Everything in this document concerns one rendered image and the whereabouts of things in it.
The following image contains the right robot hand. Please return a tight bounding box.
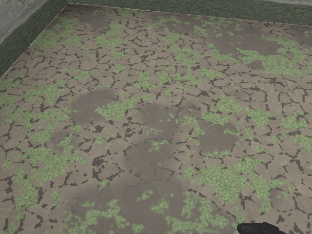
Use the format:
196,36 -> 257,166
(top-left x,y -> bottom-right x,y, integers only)
237,221 -> 287,234

